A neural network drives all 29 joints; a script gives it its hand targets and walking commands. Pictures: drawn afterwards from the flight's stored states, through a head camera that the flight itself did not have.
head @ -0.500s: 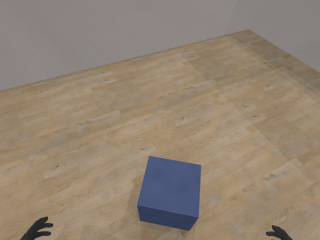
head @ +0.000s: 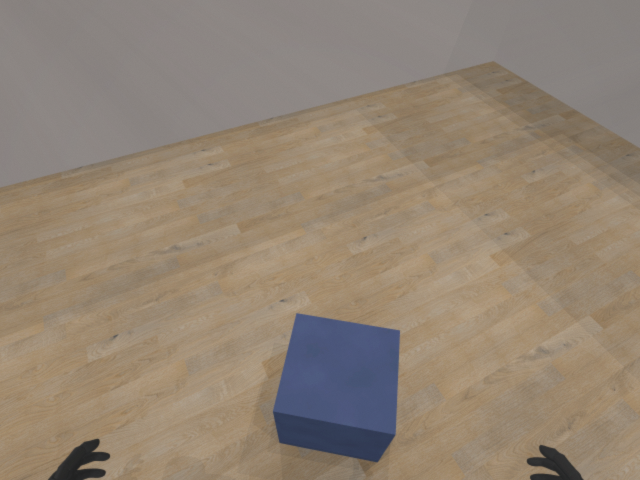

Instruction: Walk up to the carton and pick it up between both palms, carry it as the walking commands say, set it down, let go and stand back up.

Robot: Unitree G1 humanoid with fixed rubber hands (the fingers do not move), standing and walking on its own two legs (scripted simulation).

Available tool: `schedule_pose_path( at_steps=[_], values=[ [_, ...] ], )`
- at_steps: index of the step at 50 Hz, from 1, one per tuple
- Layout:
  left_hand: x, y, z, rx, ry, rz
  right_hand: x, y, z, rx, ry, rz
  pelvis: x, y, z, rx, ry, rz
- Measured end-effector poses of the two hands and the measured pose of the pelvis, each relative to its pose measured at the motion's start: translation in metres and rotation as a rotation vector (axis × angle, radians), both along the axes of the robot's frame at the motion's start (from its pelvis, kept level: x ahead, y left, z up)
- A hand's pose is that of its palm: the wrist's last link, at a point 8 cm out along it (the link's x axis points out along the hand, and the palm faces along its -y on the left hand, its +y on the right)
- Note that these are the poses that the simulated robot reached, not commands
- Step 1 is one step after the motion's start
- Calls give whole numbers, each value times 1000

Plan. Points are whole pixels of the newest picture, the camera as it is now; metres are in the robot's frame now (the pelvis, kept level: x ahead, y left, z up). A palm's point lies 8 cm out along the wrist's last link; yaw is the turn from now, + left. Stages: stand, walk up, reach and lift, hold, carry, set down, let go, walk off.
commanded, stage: walk up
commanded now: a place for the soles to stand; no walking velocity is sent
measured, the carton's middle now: (337, 388) +0.45 -0.04 -0.62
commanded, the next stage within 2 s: reach and lift in 0.14 s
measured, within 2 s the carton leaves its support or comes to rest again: neither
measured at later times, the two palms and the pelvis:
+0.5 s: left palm (120, 433) +0.19 +0.28 -0.10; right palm (566, 475) +0.16 -0.31 -0.09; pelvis -0.06 +0.00 -0.02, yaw -5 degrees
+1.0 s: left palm (183, 357) +0.32 +0.24 -0.15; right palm (506, 398) +0.28 -0.28 -0.15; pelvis -0.10 +0.00 -0.07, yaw -5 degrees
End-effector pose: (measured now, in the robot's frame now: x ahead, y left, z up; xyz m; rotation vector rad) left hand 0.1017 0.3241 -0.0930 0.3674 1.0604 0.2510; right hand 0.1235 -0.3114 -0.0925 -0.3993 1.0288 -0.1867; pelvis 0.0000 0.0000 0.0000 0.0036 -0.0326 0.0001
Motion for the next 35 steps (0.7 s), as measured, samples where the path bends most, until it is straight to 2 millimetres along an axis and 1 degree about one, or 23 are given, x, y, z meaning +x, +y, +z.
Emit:
schedule_pose_path(
  at_steps=[7,8,11,13,16,20,23,26,30,35],
  values=[
    [-2,-1,1,-1,-2,-3,-3,1,0,6,2,-3,-2,0,1,-1,-3,0],
    [2,-2,3,-5,-18,4,-1,2,3,7,-14,-2,-3,1,1,-2,6,-7],
    [28,-8,15,-4,-87,-34,12,6,14,27,-79,-17,-12,1,-1,-7,22,-25],
    [43,-13,17,-5,-94,-60,13,6,17,28,-78,-31,-19,2,-1,-6,26,-37],
    [56,-23,15,-26,-94,-79,12,3,17,30,-73,-53,-29,3,-2,-4,40,-59],
    [66,-35,6,-57,-103,-82,14,2,11,56,-84,-76,-40,4,-8,-1,72,-80],
    [76,-42,-3,-80,-116,-66,27,3,4,68,-104,-77,-49,3,-16,3,105,-85],
    [90,-46,-12,-95,-128,-55,47,8,-4,80,-126,-71,-59,2,-26,6,138,-88],
    [109,-49,-20,-110,-150,-48,72,17,-13,106,-155,-68,-70,0,-37,8,184,-87],
    [131,-54,-29,-134,-168,-55,94,27,-25,136,-177,-75,-82,-2,-48,8,245,-79]
  ],
)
